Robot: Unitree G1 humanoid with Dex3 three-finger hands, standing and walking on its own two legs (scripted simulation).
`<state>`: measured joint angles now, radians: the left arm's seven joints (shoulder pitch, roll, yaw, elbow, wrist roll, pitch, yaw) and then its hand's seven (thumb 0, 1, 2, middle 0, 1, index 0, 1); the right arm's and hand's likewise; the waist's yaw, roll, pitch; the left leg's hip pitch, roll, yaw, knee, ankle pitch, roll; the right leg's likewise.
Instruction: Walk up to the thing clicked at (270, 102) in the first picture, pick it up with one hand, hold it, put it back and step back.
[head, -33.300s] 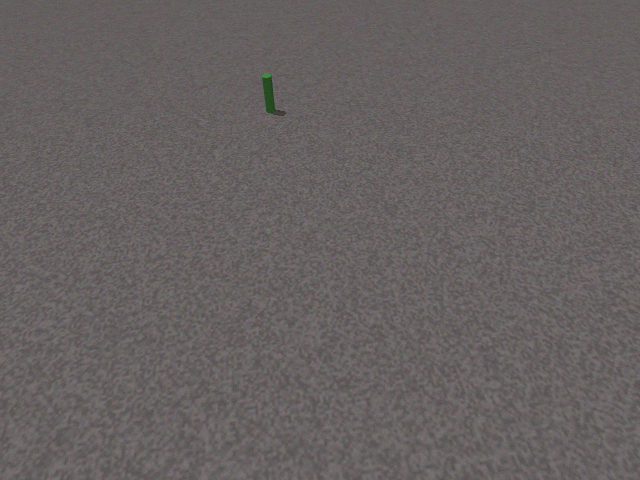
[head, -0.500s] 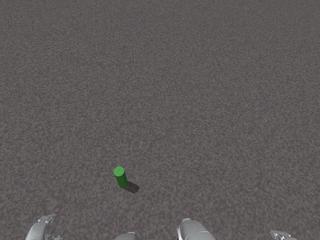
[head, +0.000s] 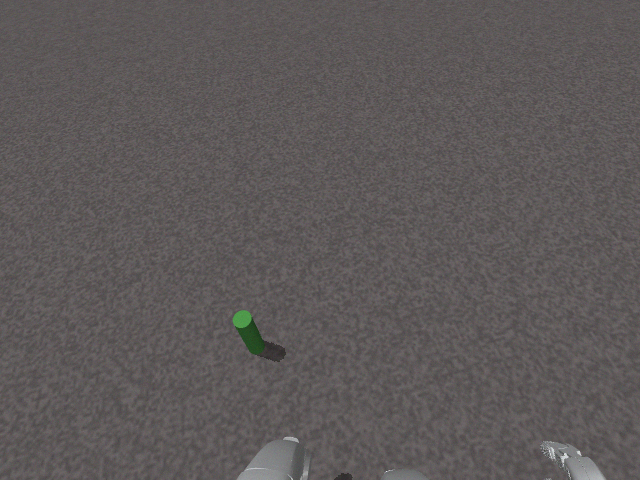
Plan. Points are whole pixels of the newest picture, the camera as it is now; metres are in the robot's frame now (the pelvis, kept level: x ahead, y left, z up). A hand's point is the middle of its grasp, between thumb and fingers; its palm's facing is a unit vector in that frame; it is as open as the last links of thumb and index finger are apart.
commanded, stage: step back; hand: left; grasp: from the side
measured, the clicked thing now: (249, 333) +0.56 +0.26 -0.65
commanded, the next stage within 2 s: none
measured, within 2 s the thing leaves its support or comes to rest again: neither
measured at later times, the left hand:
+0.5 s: hand out of the picture -0.07 +0.27 -0.15, palm faces +0.05 -0.93 -0.36, open 7.4 cm
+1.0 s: hand out of the picture -0.20 +0.26 -0.14, palm faces +0.08 -0.90 -0.43, open 7.4 cm
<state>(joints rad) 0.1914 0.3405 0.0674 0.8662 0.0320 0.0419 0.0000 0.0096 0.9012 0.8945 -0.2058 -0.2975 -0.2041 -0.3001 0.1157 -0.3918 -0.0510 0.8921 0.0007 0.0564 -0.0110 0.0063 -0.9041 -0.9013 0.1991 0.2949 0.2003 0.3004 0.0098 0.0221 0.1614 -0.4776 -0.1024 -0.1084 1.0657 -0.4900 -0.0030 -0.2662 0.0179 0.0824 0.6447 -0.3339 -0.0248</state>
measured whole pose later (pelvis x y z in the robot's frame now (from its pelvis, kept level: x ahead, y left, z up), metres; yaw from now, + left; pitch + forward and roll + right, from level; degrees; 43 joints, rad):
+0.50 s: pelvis -0.14 +0.00 +0.00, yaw +3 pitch -1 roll -1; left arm 0.17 0.40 0.08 0.82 0.01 0.07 0.02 0.01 0.90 0.89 -0.20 -0.30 -0.20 -0.30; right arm 0.13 -0.35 -0.04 0.84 -0.03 0.02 -0.01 0.01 -0.90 -0.90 0.20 0.30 0.20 0.30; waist 0.01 -0.04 0.18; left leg -0.31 0.01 -0.02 0.56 -0.22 0.02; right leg -0.40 0.10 0.17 1.13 -0.51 0.02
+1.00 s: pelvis -0.32 -0.03 -0.01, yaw +7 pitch -3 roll +2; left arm 0.08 0.40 0.07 0.76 0.03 0.06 0.02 0.01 0.90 0.89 -0.21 -0.30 -0.20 -0.30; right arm 0.20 -0.38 -0.05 0.89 -0.02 0.04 -0.02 0.01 -0.91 -0.90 0.20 0.29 0.20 0.30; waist -0.01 -0.05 0.21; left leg -0.23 -0.07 -0.04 0.64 -0.36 0.00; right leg -0.43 -0.08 0.01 0.71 -0.23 0.01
